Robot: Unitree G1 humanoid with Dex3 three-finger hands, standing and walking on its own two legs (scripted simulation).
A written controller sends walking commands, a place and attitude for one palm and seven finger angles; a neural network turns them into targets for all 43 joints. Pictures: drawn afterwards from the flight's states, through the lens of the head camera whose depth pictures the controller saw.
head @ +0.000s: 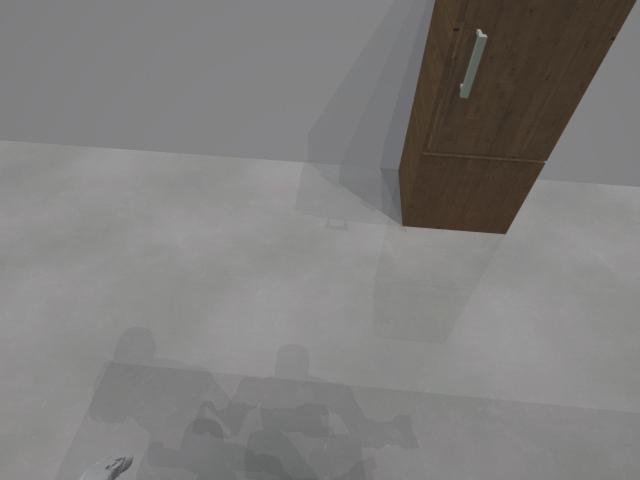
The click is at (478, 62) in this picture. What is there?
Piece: cupboard door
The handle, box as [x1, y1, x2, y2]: [460, 29, 487, 97]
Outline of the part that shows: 480,29 477,29 476,31 477,39 464,81 462,84 460,84 461,97 467,97 487,37 485,34 481,32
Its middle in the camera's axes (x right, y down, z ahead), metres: +0.44 -0.51 +1.14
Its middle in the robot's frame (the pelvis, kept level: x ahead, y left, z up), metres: +1.22 -0.39 -0.01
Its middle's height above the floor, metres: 0.75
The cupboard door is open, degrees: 0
